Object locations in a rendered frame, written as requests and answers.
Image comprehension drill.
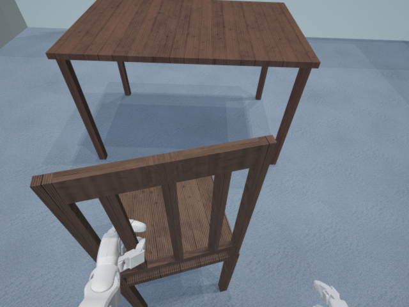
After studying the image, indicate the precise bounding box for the left robot hand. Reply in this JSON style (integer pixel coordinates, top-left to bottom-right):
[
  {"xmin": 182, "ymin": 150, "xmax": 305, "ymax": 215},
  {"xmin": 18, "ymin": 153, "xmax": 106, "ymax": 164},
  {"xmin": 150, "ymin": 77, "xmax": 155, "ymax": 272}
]
[{"xmin": 96, "ymin": 219, "xmax": 146, "ymax": 272}]

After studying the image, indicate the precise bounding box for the chair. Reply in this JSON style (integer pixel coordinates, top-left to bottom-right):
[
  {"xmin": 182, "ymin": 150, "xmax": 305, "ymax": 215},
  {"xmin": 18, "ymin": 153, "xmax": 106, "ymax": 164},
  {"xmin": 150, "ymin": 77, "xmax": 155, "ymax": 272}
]
[{"xmin": 30, "ymin": 135, "xmax": 277, "ymax": 307}]

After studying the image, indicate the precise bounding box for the table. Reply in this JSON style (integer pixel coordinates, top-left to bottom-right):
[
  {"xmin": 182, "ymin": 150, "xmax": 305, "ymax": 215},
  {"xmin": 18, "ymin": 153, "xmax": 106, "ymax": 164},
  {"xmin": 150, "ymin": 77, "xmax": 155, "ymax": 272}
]
[{"xmin": 46, "ymin": 0, "xmax": 321, "ymax": 164}]

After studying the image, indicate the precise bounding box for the right robot hand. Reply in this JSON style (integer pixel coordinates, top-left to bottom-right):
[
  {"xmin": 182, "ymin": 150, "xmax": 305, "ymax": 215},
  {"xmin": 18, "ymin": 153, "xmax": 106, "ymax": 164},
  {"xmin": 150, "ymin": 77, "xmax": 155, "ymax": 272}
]
[{"xmin": 313, "ymin": 280, "xmax": 349, "ymax": 307}]

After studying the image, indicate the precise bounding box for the robot left forearm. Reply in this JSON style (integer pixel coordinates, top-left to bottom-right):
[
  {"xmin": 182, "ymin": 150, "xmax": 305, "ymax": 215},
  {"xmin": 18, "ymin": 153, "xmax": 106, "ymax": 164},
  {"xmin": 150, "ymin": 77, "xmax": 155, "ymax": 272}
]
[{"xmin": 79, "ymin": 264, "xmax": 121, "ymax": 307}]

